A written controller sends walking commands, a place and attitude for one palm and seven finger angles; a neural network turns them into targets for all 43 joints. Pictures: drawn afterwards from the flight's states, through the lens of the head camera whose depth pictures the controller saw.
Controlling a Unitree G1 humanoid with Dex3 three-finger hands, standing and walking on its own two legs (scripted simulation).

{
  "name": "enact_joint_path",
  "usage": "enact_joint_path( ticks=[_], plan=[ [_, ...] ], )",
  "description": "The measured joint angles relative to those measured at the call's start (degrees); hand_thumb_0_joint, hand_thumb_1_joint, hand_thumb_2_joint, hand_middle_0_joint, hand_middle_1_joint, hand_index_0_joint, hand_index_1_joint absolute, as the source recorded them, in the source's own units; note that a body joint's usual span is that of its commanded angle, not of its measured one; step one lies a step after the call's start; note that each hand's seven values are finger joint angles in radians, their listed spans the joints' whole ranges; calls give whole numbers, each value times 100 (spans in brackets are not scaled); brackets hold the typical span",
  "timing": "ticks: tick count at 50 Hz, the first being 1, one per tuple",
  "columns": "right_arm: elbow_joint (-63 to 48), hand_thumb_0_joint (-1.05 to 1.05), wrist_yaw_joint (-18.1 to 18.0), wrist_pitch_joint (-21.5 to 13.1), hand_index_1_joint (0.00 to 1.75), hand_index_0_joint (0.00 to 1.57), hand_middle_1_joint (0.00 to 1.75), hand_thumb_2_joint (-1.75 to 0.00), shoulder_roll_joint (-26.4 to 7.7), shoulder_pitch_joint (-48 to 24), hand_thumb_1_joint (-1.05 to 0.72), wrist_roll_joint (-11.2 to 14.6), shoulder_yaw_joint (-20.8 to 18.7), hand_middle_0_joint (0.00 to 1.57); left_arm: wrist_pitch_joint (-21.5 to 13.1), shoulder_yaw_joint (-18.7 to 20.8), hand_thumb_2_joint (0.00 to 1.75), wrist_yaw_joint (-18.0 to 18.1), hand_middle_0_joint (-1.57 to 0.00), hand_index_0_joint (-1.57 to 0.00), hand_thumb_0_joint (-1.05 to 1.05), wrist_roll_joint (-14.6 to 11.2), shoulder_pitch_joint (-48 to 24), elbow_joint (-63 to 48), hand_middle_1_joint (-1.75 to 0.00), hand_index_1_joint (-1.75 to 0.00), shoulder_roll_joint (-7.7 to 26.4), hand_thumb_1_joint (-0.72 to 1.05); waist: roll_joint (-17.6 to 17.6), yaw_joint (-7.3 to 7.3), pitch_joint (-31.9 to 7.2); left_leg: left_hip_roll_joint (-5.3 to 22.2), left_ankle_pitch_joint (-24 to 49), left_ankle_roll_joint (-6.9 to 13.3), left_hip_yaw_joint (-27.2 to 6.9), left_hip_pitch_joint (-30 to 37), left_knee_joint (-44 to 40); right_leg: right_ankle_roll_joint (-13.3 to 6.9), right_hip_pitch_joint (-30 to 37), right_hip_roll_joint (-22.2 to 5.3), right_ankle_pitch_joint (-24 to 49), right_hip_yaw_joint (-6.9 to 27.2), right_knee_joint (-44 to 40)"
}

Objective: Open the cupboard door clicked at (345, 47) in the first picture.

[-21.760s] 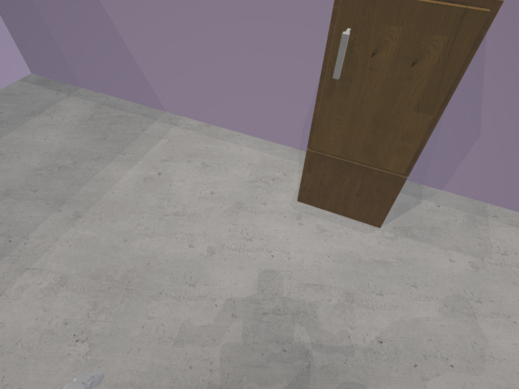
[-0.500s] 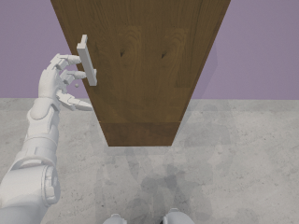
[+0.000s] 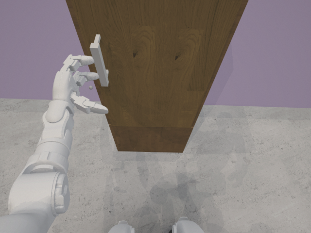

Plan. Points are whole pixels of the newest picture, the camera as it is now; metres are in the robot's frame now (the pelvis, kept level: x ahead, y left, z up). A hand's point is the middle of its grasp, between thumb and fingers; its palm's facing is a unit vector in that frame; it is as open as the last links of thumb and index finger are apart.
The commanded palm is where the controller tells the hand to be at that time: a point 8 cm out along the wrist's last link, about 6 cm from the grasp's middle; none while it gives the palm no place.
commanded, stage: slide the fingers in behind the handle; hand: left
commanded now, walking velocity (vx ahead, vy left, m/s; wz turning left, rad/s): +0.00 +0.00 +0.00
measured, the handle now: (101, 62) +0.56 +0.14 +0.09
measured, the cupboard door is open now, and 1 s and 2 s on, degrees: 1 1 1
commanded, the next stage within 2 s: move the hooked fingers beside the handle in 0.66 s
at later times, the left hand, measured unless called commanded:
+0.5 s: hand (92, 88) +0.46 +0.15 +0.09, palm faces +0.00 -1.00 -0.03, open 14.4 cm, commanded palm +0.44 +0.17 +0.09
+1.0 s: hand (93, 89) +0.46 +0.15 +0.09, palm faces +0.00 -1.00 -0.04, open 14.7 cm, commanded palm +0.44 +0.17 +0.09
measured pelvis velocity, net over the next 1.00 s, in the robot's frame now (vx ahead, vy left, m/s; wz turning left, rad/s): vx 0.01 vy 0.00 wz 0.03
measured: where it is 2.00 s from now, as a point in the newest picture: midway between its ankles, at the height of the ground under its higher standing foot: outside the picture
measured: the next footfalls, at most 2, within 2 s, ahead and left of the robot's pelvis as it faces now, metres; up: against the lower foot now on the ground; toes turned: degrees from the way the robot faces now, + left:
none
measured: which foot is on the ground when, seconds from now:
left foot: down 0.00-1.00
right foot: down 0.00-1.00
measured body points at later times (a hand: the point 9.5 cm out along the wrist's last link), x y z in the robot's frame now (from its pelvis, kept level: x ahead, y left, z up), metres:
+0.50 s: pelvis +0.00 +0.00 +0.00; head +0.09 +0.01 +0.44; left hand +0.45 +0.21 +0.09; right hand +0.07 -0.25 -0.12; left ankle +0.00 +0.11 -0.69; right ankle +0.02 -0.12 -0.69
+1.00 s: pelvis +0.01 +0.00 +0.00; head +0.09 +0.01 +0.44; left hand +0.45 +0.21 +0.09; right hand +0.08 -0.25 -0.12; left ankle +0.00 +0.11 -0.69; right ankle +0.02 -0.12 -0.69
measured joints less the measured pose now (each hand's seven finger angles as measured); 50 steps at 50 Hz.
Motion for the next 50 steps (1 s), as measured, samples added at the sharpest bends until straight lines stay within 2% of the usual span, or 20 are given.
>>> enact_joint_path(
  ticks=[22, 50],
  plan=[
    [225, 0, 97, -152, 30, 21, 30, -90, 60, -59, -91, -39, -42, 20, -22, -592, 30, 519, -22, -20, -1, -56, -73, -114, -122, -121, -361, -50, 24, 192, -23, -105, -29, 24, -134, -22, 42, 31, 62, -99, -77, -125, 15],
    [210, 0, 118, -138, 30, 21, 30, -90, 71, -167, -91, -31, -51, 20, 45, -629, 30, 527, -19, -16, -1, -12, 126, -337, -118, -119, -430, -50, 45, 243, -21, -114, -34, 4, -154, 109, -37, 16, 185, -100, -110, -136, -30]
  ],
)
